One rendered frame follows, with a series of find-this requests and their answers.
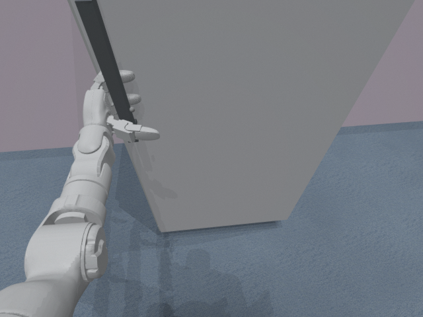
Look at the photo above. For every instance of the left robot upper arm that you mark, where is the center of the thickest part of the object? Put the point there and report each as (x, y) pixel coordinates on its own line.
(62, 260)

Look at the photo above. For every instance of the robot left forearm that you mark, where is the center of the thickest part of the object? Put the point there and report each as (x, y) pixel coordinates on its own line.
(87, 186)

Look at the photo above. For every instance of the robot left hand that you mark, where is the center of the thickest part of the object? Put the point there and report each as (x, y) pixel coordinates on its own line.
(97, 108)

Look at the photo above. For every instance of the handle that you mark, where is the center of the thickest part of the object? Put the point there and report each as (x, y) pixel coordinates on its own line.
(95, 28)

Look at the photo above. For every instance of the fridge door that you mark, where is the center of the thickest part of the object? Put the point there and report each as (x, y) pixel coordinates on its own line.
(247, 96)

